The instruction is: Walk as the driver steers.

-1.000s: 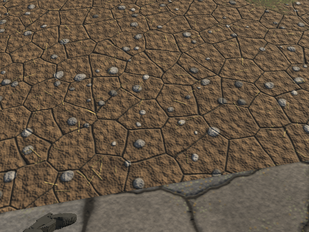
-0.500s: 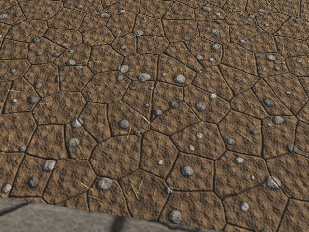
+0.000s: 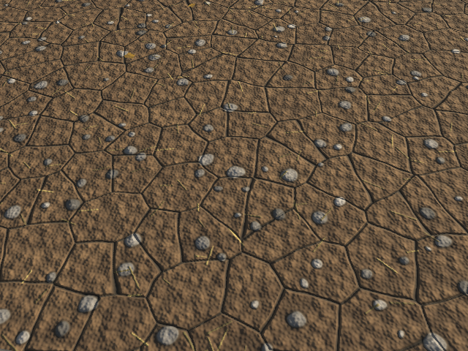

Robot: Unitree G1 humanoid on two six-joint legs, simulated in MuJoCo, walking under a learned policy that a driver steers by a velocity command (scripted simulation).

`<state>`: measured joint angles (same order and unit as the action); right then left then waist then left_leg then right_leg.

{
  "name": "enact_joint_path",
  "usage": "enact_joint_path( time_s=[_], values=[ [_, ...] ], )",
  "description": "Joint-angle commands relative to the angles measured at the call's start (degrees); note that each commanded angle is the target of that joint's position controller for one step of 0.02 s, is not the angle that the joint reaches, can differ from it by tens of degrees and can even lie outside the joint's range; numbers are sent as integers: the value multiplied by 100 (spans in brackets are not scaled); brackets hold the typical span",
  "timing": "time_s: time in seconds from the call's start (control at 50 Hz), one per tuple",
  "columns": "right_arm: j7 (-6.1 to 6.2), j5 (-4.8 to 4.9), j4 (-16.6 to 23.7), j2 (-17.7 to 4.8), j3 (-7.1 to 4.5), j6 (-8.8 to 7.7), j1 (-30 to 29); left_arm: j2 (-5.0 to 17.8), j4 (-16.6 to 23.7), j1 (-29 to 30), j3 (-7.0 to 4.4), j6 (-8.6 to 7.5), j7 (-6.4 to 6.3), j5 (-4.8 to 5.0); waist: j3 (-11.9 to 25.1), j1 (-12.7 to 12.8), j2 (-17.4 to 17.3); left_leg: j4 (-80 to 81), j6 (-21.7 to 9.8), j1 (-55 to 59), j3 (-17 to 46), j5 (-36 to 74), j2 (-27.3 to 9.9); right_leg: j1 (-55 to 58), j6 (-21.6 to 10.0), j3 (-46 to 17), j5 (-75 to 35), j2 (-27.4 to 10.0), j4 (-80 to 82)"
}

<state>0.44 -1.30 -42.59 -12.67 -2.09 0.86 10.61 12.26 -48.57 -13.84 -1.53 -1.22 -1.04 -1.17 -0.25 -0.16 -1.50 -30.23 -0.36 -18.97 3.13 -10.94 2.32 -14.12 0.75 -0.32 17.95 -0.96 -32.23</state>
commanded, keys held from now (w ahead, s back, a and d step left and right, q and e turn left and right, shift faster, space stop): no key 0.34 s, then w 0.34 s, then no key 0.32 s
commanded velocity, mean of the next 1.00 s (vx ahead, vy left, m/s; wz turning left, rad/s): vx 0.15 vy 0.00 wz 0.01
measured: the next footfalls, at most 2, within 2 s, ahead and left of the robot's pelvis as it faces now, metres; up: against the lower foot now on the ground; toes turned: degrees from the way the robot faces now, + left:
right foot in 1.02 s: +0.38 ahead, -0.09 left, +0.00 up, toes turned -1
left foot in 1.30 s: +0.30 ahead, +0.15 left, +0.00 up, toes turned +1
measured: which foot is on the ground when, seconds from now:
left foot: down 0.00-1.00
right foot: down 0.00-0.62, up 0.64-1.00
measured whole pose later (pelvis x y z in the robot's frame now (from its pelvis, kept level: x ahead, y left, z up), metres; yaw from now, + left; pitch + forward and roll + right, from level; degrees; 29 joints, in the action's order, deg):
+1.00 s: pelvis +0.21 +0.02 +0.00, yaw +0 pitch +1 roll +2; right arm 1.1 0.2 -59.1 -12.2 -1.8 -2.8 19.2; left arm 13.5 -50.4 -1.5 -2.3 -3.3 0.6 0.2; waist -2.1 -3.2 2.2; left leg -18.0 -2.0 0.8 -1.8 -19.3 3.2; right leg -27.9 -1.7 0.3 1.2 -1.6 -31.2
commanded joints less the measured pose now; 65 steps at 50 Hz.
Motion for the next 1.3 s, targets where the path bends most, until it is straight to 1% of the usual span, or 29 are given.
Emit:
enact_joint_path(
  time_s=[0.02,0.14,0.34,0.38,0.4,0.44,0.48,0.52,0.58,0.6,0.62,0.64,0.66,0.68,0.7,0.76,0.84,0.92,1.0,1.02,1.04,1.06,1.08,1.1,1.12,1.14,1.2,1.26,1.3],
  values=[
    [31,23,291,-538,-180,-104,-170,765,293,102,-157,-120,-65,52,-15,4,422,283,-169,502,309,218,-283,-471,-228,-478,-8,-410,921],
    [73,61,41,-490,-207,-112,-78,666,172,38,-127,-92,-55,70,196,65,96,208,-125,718,348,916,-335,-177,-266,-332,-668,-292,710],
    [185,102,-467,-566,-249,-43,-30,610,-209,94,-107,-68,-2,94,122,38,130,227,-108,1003,375,1275,-393,-55,-245,-216,-1017,-180,803],
    [194,132,-645,-516,-248,-21,69,680,-375,-81,-140,-38,-11,133,96,64,326,53,-112,897,73,-148,-121,-71,-380,-286,434,-161,1057],
    [194,164,-670,-544,-267,-35,32,846,-396,-119,-196,-20,-26,173,-118,105,578,-235,-111,515,-158,-1149,71,-111,-593,-589,1424,-320,1274],
    [153,245,-515,-537,-264,-196,-358,1164,-428,-331,-290,-63,-68,238,-748,263,1074,-1001,-126,-706,-496,-1485,62,132,-1207,-1971,2854,-1334,2096],
    [73,305,-401,-507,-247,-414,-708,1255,-458,-362,-342,-193,-99,218,-1149,344,1079,-1500,-249,-1387,-223,-1419,-372,318,-1548,-2672,2321,-1910,2359],
    [-24,323,-445,-518,-248,-549,-687,1176,-465,-312,-349,-276,-60,240,-992,293,970,-1198,-353,-1477,-206,-1599,-559,799,-1437,-2295,1365,-1823,2209],
    [-106,293,-955,-490,-322,-604,223,1184,-443,54,-367,-218,15,331,-448,-222,825,169,-289,1023,-807,-101,-56,-166,-1000,-1035,195,-1037,1646],
    [-93,286,-1184,-645,-422,-570,837,1102,-427,115,-337,-224,18,297,-146,-492,697,167,-294,1930,-740,11,23,-567,-842,-720,-438,-801,1093],
    [-45,278,-1331,-1017,-546,-563,1588,770,-330,309,-234,-251,39,241,128,-820,-221,794,-615,2707,557,-557,-835,-1212,-475,-75,-740,-296,-614],
    [-71,263,-1386,-1619,-635,-583,2116,406,-85,220,-143,-352,21,223,499,-811,-1736,1814,-1536,3447,3264,-1290,-2190,-2461,-152,181,934,417,-2447],
    [-103,185,-1339,-1137,-456,-656,1777,774,-48,342,-233,-428,24,355,255,-645,-1083,2031,-1780,3092,3813,-1954,-2452,-2994,-245,-455,1433,159,-3465],
    [-109,177,-1185,-873,-356,-707,1242,903,-38,367,-263,-490,71,461,-218,-425,-697,2032,-1587,2783,3167,-2051,-2284,-3329,-427,-563,909,-173,-3717],
    [-122,148,-1063,-749,-290,-723,854,910,-114,345,-273,-518,80,435,-399,-283,-429,2051,-1351,2464,2473,-1186,-2013,-3225,-488,-461,395,-360,-3619],
    [-101,103,-1080,-571,-160,-635,720,767,-255,166,-321,-437,118,218,-251,-23,-362,1833,-947,1970,835,2526,-1480,-2436,-310,-156,-287,-503,-2926],
    [56,68,-1192,-825,-139,-503,763,366,-30,760,-181,-284,121,157,-186,-31,-285,1732,-939,1416,-39,3852,-1174,-1803,7,180,-980,-269,-1333],
    [94,107,-1378,-945,-143,-451,916,508,66,1175,-163,-216,127,180,-50,-147,-471,1582,-906,1295,-94,3731,-1238,-1051,-52,185,-1762,-45,-293],
    [100,205,-1438,-875,-147,-387,575,856,-139,693,-294,-265,149,78,149,277,-275,716,-688,1540,23,3603,-1221,-216,-447,125,-2055,84,521],
    [87,151,-1489,-844,-143,-388,791,1086,-235,427,-372,-285,115,28,362,331,12,189,-476,1405,-79,3279,-916,451,-581,-65,-3407,-96,756],
    [69,-6,-1502,-639,-81,-417,1226,1408,-282,88,-427,-275,90,-27,1016,159,629,-720,-215,631,-227,1561,-511,1845,-975,-791,-5475,-853,225],
    [72,54,-1689,-151,67,-378,1778,1090,-400,-157,-331,-201,82,-38,1765,115,1443,-1977,100,-6,-289,-1193,-128,2564,-1898,-1904,-5510,-1849,435],
    [70,141,-1646,-419,7,-293,1346,716,-428,-106,-215,-168,123,74,1601,239,1254,-2719,256,-201,14,-2868,-64,2064,-2011,-2390,-4410,-1909,929],
    [94,223,-1550,-639,-68,-209,1043,731,-385,323,-178,-172,137,122,1069,127,945,-3110,284,-462,138,-2887,-246,1416,-1789,-2153,-3137,-1764,1176],
    [147,243,-1548,-639,-92,-118,843,720,-303,705,-155,-175,131,91,715,27,709,-3113,305,-550,81,-2678,-377,873,-1592,-1904,-2247,-1590,1381],
    [199,205,-1539,-596,-107,-38,747,738,-243,1052,-150,-174,120,62,411,-86,628,-2792,342,-454,67,-2402,-505,280,-1427,-1664,-1536,-1428,1619],
    [289,138,-1619,-414,-81,42,783,756,-234,1355,-154,-94,50,-26,295,-246,884,-1554,353,351,-143,-1805,-511,-581,-1183,-1149,-558,-1020,1889],
    [228,81,-1801,-332,-61,26,951,781,-326,1309,-153,-32,-16,99,467,-374,777,-198,191,1238,-386,-255,-383,-850,-1046,-848,288,-838,1824],
    [178,-59,-1733,-492,-60,43,769,625,-482,1030,-101,-15,-13,136,166,-287,493,414,-41,1350,-175,8,-566,-1123,-581,-668,1243,-589,1756]
  ],
)
Keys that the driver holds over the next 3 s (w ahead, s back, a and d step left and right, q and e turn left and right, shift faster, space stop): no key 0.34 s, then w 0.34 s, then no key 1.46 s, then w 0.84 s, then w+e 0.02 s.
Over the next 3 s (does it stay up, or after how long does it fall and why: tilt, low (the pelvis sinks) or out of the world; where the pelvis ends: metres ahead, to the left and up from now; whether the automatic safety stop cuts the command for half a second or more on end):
stays up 0.65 0.04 -0.01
